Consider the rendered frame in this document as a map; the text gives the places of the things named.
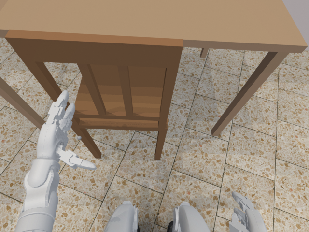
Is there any robot left thigh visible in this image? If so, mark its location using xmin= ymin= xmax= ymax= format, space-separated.
xmin=104 ymin=204 xmax=138 ymax=232

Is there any robot thigh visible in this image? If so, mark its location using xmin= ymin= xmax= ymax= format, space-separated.
xmin=104 ymin=204 xmax=138 ymax=232
xmin=173 ymin=205 xmax=210 ymax=232

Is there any right robot hand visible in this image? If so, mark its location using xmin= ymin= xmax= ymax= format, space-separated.
xmin=229 ymin=191 xmax=267 ymax=232

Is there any left robot hand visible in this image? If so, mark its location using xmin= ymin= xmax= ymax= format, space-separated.
xmin=37 ymin=90 xmax=96 ymax=170

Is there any robot right thigh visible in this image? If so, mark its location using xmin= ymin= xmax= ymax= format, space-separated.
xmin=173 ymin=205 xmax=210 ymax=232

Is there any table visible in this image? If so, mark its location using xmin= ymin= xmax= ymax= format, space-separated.
xmin=0 ymin=0 xmax=308 ymax=136

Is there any chair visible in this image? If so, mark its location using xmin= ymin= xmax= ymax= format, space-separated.
xmin=5 ymin=30 xmax=183 ymax=160

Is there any robot left forearm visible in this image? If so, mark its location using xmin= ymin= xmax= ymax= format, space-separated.
xmin=14 ymin=158 xmax=61 ymax=232

